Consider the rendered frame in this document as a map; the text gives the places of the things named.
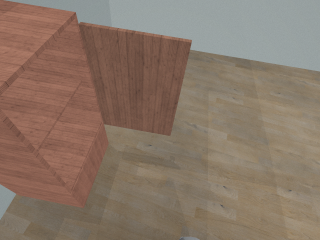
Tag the cupboard door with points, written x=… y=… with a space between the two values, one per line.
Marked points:
x=137 y=76

